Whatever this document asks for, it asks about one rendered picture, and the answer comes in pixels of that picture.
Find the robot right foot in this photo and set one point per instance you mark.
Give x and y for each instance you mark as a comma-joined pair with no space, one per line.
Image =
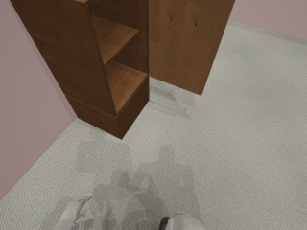
163,223

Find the robot left forearm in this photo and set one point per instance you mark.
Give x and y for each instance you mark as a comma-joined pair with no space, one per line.
64,225

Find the cupboard door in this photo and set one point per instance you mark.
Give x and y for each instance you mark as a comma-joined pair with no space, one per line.
184,38

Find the left robot hand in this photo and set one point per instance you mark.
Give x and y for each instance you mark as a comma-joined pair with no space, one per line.
83,220

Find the right robot shin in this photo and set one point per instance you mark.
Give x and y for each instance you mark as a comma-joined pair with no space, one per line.
178,213

